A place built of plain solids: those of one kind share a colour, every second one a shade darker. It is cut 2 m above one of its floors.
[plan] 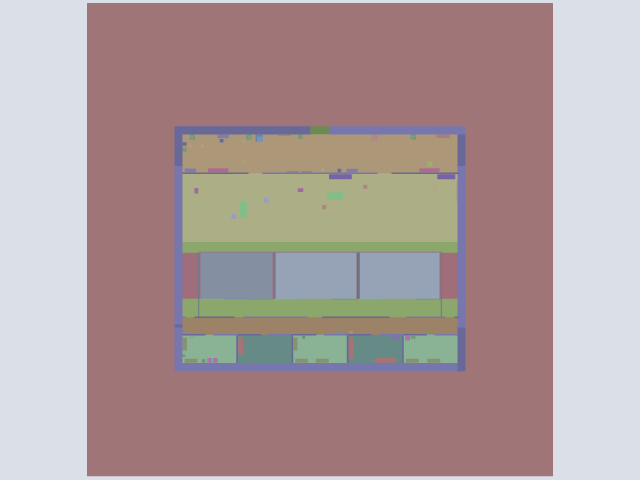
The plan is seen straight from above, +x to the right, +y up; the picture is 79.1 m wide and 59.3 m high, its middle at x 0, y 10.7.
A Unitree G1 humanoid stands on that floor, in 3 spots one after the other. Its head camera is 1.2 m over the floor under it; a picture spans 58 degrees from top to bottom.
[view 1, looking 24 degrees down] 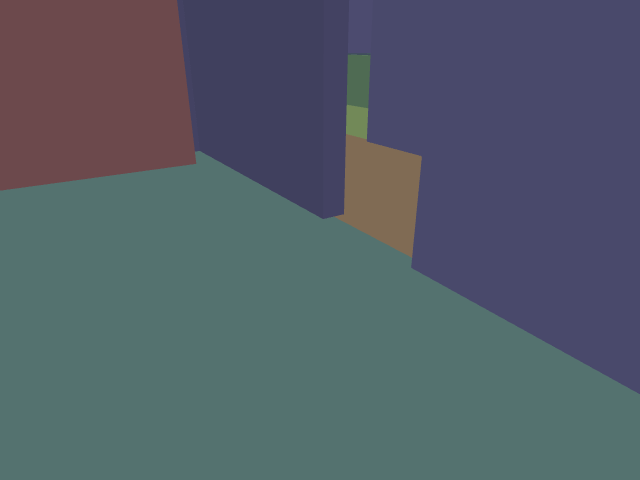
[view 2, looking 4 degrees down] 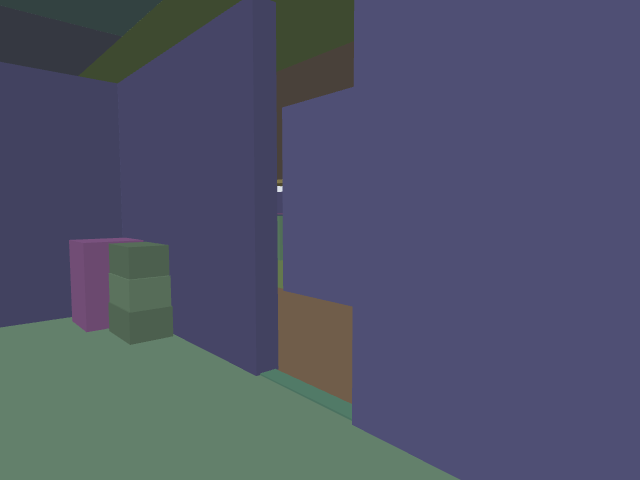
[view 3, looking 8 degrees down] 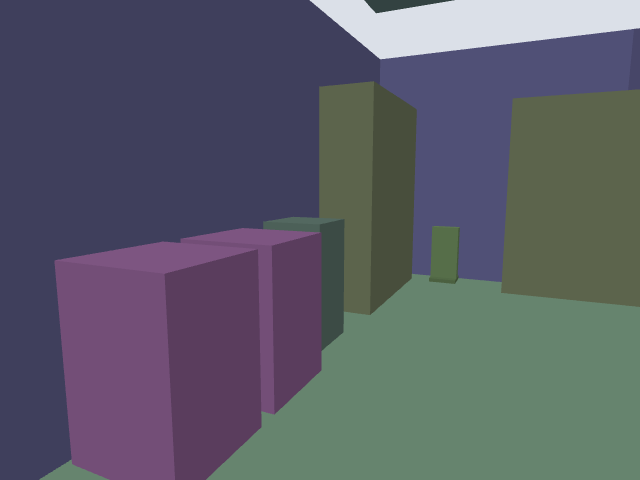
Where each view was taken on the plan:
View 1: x -4.73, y -2.80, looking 147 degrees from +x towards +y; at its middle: floor_office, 2.95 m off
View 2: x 15.76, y -2.80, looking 138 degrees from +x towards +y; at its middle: wall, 5.77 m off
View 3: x -11.56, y -2.80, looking -155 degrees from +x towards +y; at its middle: barrel_store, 2.61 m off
